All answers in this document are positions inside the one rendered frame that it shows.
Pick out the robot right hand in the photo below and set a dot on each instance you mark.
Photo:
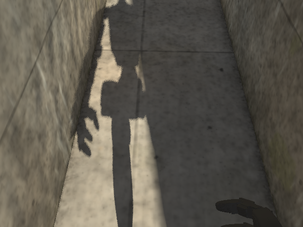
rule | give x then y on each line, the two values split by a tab
261	216

